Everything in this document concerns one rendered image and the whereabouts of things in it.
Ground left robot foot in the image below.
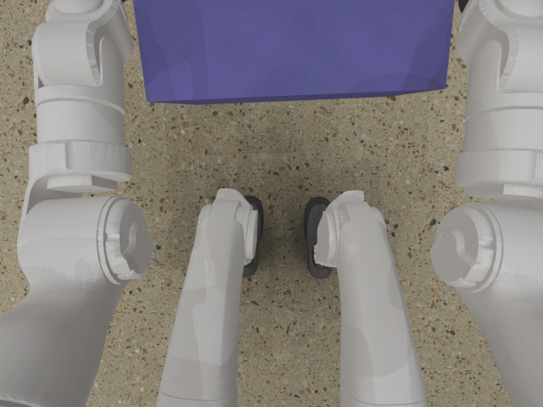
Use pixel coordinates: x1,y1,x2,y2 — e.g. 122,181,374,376
243,196,264,277

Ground carton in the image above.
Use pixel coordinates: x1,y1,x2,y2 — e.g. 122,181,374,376
133,0,455,105

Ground right robot shin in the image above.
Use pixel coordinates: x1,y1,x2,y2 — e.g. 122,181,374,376
314,191,387,268

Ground left robot forearm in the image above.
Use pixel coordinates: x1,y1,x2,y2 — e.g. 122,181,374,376
17,0,134,274

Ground robot right upper arm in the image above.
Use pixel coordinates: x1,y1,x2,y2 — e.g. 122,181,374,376
430,203,543,407

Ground right robot forearm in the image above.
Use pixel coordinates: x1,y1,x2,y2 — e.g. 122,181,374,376
454,0,543,210

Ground robot left upper arm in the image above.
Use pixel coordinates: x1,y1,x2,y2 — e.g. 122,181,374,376
0,195,153,407

